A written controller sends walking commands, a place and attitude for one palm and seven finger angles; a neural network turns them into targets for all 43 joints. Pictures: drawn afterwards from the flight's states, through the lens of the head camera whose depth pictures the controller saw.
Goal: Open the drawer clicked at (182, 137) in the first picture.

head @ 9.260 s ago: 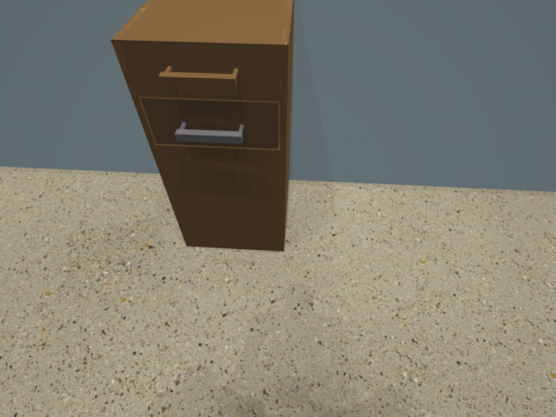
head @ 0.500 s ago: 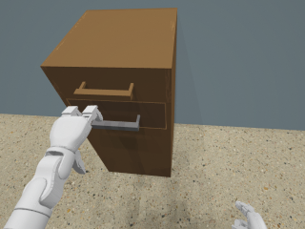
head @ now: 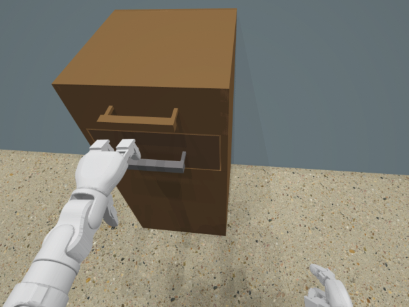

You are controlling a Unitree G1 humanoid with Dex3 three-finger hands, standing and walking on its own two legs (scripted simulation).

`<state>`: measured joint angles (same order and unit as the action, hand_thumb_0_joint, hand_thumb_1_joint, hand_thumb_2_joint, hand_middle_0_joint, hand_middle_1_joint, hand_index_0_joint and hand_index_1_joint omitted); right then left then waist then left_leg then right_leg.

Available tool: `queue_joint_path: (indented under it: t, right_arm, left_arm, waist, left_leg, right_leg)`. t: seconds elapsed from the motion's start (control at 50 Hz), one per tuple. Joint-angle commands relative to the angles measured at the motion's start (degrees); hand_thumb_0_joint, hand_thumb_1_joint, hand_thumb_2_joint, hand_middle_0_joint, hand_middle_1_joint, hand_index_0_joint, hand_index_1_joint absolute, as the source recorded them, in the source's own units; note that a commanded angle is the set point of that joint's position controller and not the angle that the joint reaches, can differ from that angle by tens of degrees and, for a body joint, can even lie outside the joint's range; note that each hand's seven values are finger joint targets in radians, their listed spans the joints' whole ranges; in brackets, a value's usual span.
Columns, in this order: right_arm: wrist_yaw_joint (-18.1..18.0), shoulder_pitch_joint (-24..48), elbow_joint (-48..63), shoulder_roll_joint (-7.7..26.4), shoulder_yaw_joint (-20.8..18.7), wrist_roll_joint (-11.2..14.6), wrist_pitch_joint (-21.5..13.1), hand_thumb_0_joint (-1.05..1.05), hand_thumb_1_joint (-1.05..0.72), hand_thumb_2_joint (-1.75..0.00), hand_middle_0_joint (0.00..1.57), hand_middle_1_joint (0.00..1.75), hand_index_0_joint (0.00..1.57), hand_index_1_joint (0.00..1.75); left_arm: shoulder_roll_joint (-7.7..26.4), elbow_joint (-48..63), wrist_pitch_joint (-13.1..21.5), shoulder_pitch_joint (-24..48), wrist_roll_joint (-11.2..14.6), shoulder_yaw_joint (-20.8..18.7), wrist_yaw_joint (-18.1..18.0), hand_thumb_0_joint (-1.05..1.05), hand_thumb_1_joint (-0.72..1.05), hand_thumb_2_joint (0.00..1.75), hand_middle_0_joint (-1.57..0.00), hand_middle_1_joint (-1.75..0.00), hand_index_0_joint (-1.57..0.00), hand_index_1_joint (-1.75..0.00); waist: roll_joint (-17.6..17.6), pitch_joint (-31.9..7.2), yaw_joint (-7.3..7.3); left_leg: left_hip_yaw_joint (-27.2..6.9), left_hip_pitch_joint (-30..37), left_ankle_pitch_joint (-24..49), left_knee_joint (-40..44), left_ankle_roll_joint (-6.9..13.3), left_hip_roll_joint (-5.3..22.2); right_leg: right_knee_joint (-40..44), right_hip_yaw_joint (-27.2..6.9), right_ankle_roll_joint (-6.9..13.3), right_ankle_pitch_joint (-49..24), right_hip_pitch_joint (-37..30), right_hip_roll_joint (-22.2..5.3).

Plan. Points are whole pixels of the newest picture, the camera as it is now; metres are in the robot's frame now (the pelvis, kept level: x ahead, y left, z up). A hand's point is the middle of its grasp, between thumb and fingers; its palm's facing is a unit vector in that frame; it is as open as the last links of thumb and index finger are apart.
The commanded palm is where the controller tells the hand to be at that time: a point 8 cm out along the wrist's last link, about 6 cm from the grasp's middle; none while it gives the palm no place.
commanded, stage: move the hooked fingers above the handle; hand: left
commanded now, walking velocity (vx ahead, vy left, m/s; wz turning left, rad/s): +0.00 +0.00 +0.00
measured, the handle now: (154, 159) +0.51 +0.23 -0.11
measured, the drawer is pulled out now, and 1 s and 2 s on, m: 0.00 0.00 0.00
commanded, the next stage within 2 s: lower the fingers behind the handle in 1.88 s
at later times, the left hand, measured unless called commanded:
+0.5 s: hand (132, 169) +0.39 +0.23 +0.01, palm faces -0.04 -0.04 -1.00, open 13.9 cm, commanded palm +0.37 +0.24 +0.06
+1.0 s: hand (142, 164) +0.44 +0.23 -0.03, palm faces -0.07 -0.02 -1.00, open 13.9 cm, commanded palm +0.43 +0.24 +0.02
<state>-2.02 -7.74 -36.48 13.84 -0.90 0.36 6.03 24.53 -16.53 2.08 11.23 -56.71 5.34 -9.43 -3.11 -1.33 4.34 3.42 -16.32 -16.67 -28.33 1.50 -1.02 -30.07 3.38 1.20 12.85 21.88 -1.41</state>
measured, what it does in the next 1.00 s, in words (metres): stands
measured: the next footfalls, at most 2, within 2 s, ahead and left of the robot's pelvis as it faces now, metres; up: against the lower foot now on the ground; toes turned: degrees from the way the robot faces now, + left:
none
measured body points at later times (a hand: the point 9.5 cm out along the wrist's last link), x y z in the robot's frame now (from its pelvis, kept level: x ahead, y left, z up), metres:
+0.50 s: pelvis +0.00 +0.00 -0.01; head +0.07 -0.02 +0.43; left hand +0.39 +0.23 +0.06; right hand +0.09 -0.27 -0.15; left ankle -0.03 +0.10 -0.74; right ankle +0.03 -0.11 -0.74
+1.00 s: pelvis -0.01 +0.00 -0.03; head +0.09 -0.01 +0.41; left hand +0.43 +0.23 +0.02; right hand +0.05 -0.27 -0.17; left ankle -0.03 +0.10 -0.74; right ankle +0.03 -0.11 -0.74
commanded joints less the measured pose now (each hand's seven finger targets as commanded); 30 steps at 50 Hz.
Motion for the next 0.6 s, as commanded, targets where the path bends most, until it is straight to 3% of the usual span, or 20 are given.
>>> queue_joint_path:
  t: [0.0,0.08,0.14,0.2,0.24,0.34,0.36,0.38,0.48,0.52,0.56,0.58]
  right_arm:
    - [-1.11,1.77,6.13,6.69,-2.77,0.31,-2.4,0.0,-0.9,-0.9,0.2,0.3,0.2,0.3]
    - [-1.05,-0.55,5.9,6.86,-3.37,0.26,-2.6,0.0,-0.9,-0.9,0.2,0.3,0.2,0.3]
    - [-1.04,-2.05,5.66,7.37,-3.82,0.1,-2.32,0.0,-0.9,-0.9,0.2,0.3,0.2,0.3]
    - [-0.64,-3.2,5.41,7.42,-4.26,0.24,-2.07,0.0,-0.9,-0.9,0.2,0.3,0.2,0.3]
    - [-0.45,-3.98,5.47,7.69,-4.59,0.13,-1.94,0.0,-0.9,-0.9,0.2,0.3,0.2,0.3]
    - [-0.5,-5.12,4.96,8.2,-4.79,0.23,-1.6,0.0,-0.9,-0.9,0.2,0.3,0.2,0.3]
    - [-0.46,-5.37,4.92,8.09,-4.92,0.2,-1.62,0.0,-0.9,-0.9,0.2,0.3,0.2,0.3]
    - [-0.54,-5.8,4.6,8.24,-5.0,0.22,-1.64,0.0,-0.9,-0.9,0.2,0.3,0.2,0.3]
    - [-0.53,-7.66,3.43,8.38,-5.44,0.04,-1.77,0.0,-0.9,-0.9,0.2,0.3,0.2,0.3]
    - [-0.6,-8.17,2.93,8.6,-5.42,-0.03,-1.72,0.0,-0.9,-0.9,0.2,0.3,0.2,0.3]
    - [-0.58,-9.19,2.38,8.38,-5.6,-0.18,-1.88,0.0,-0.9,-0.9,0.2,0.3,0.2,0.3]
    - [-0.56,-9.79,2.11,8.6,-5.64,-0.35,-1.92,0.0,-0.9,-0.9,0.2,0.3,0.2,0.3]
  left_arm:
    - [11.97,5.92,0.97,23.07,-0.69,-6.97,-3.78,0.0,-0.5,0.3,-0.3,-1.2,-0.3,-1.2]
    - [10.24,2.06,1.73,26.62,-1.01,-5.1,-4.44,0.0,-0.5,0.3,-0.3,-1.2,-0.3,-1.2]
    - [12.5,-1.08,2.37,26.86,-1.51,-7.45,-5.13,0.0,-0.5,0.3,-0.3,-1.2,-0.3,-1.2]
    - [10.91,-3.65,2.52,26.76,-1.84,-6.69,-6.11,0.0,-0.5,0.3,-0.3,-1.2,-0.3,-1.2]
    - [11.84,-3.92,2.63,27.43,-2.23,-7.71,-7.07,0.0,-0.5,0.3,-0.3,-1.2,-0.3,-1.2]
    - [14.62,-8.41,2.24,28.59,-3.02,-10.58,-9.49,0.0,-0.5,0.3,-0.3,-1.2,-0.3,-1.2]
    - [13.22,-8.96,2.15,28.49,-2.94,-9.53,-9.78,0.0,-0.5,0.3,-0.3,-1.2,-0.3,-1.2]
    - [14.7,-9.43,2.25,29.23,-3.05,-10.69,-10.16,0.0,-0.5,0.3,-0.3,-1.2,-0.3,-1.2]
    - [12.01,-12.35,3.08,33.51,-3.49,-7.8,-10.83,0.0,-0.5,0.3,-0.3,-1.2,-0.3,-1.2]
    - [12.66,-15.1,3.4,34.97,-3.89,-8.15,-11.06,0.0,-0.5,0.3,-0.3,-1.2,-0.3,-1.2]
    - [10.76,-16.55,4.2,38.36,-4.4,-6.05,-11.54,0.0,-0.5,0.3,-0.3,-1.2,-0.3,-1.2]
    - [12.21,-17.01,4.65,39.33,-4.52,-7.29,-11.92,0.0,-0.5,0.3,-0.3,-1.2,-0.3,-1.2]
  waist:
    - [2.31,-15.61,-1.86]
    - [1.71,-17.9,-2.63]
    - [3.36,-20.23,-2.45]
    - [2.56,-20.29,-2.48]
    - [2.44,-21.92,-2.44]
    - [3.91,-21.38,-2.62]
    - [3.76,-22.15,-2.92]
    - [3.62,-22.88,-2.88]
    - [2.72,-22.85,-4.94]
    - [2.91,-22.13,-5.4]
    - [2.3,-22.31,-6.26]
    - [2.54,-23.51,-6.1]
  left_leg:
    - [-1.72,-0.61,13.48,1.43,-0.11,-1.09]
    - [-2.13,-0.98,14.7,-0.07,-0.14,-1.07]
    - [-2.04,-2.71,15.96,-1.21,0.04,-1.14]
    - [-2.07,-3.27,17.41,-1.8,-0.22,-0.85]
    - [-2.05,-3.53,18.43,-2.35,-0.18,-0.77]
    - [-1.54,-7.27,16.65,-2.72,0.27,-0.89]
    - [-1.29,-7.0,16.69,-2.97,0.41,-0.92]
    - [-1.24,-7.22,16.86,-3.19,0.42,-0.85]
    - [-1.34,-7.01,16.89,-4.56,0.51,-0.79]
    - [-1.57,-8.16,15.08,-4.92,0.58,-0.92]
    - [-1.78,-7.94,13.79,-5.42,0.62,-0.87]
    - [-1.87,-7.85,14.29,-5.95,0.68,-0.82]
  right_leg:
    - [1.68,-3.08,1.41,-9.66,-8.67,1.38]
    - [0.19,-2.74,1.57,-10.55,-7.22,1.5]
    - [-0.99,-2.97,1.5,-12.42,-8.14,1.59]
    - [-1.9,-2.59,1.73,-13.17,-6.53,1.77]
    - [-2.57,-2.77,1.73,-14.24,-6.89,1.81]
    - [-3.23,-3.27,1.63,-14.38,-7.34,1.86]
    - [-3.17,-3.36,1.53,-14.94,-7.33,1.83]
    - [-3.44,-3.51,1.54,-15.18,-7.47,1.86]
    - [-3.91,-3.18,1.45,-14.89,-4.32,2.03]
    - [-4.06,-3.03,1.47,-12.93,-2.91,2.14]
    - [-4.34,-2.82,1.48,-11.21,-0.66,2.1]
    - [-4.79,-2.82,1.54,-11.54,-0.53,2.14]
